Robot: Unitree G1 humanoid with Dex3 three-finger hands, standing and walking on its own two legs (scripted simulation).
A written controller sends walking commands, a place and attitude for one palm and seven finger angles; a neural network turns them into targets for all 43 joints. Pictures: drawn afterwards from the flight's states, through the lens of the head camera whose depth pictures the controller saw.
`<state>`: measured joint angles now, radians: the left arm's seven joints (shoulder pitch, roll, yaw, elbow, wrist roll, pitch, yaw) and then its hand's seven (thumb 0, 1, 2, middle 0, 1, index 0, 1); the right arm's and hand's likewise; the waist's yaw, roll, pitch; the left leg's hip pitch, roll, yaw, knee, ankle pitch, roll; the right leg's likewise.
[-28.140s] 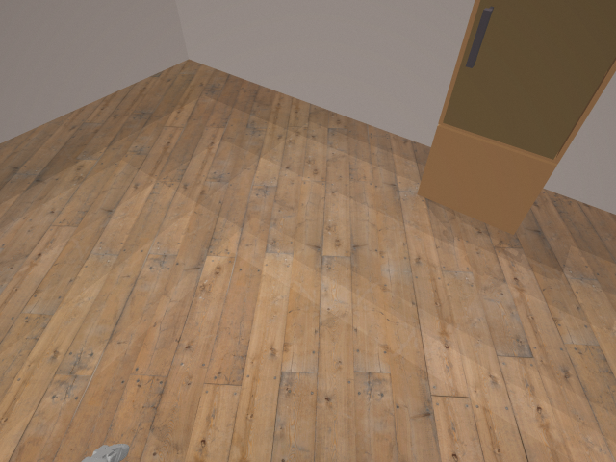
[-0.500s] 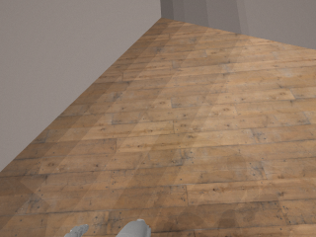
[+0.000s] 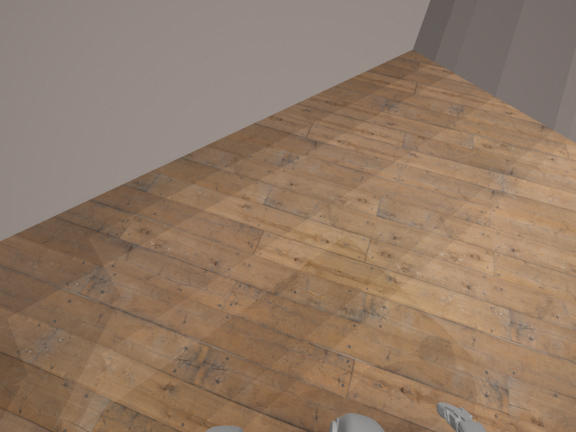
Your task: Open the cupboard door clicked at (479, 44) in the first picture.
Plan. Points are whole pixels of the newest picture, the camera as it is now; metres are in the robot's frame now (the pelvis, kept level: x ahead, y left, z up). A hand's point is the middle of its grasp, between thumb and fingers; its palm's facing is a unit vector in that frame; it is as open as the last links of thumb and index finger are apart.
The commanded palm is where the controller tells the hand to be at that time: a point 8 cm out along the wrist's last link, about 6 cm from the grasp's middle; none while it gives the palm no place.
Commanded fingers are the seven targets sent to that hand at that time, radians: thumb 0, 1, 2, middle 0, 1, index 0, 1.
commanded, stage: turn to face it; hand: left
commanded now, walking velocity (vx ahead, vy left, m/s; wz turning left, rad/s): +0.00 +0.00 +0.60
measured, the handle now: out of the picture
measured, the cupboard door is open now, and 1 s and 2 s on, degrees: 40 40 40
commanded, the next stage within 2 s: none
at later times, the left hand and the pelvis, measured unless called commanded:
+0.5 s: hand out of the picture +0.05 +0.14 -0.14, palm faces +0.28 -0.92 -0.27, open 7.3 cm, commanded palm none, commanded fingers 0.00 0.90 0.90 -0.20 -0.30 -0.20 -0.30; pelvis +0.02 -0.07 +0.01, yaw +18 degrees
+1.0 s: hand out of the picture -0.03 +0.19 -0.16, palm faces +0.58 -0.77 -0.24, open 7.3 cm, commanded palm none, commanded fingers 0.00 0.90 0.90 -0.20 -0.30 -0.20 -0.30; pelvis +0.03 -0.04 +0.01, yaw +35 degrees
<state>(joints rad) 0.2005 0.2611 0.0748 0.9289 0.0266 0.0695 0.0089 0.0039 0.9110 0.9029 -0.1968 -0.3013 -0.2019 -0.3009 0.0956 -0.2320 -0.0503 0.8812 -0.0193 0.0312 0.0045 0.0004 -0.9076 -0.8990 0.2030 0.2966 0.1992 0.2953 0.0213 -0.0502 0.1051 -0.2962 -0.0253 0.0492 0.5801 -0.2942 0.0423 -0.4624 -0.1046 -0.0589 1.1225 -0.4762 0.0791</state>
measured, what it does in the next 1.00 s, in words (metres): steps on the spot, turning left: right foot, then left foot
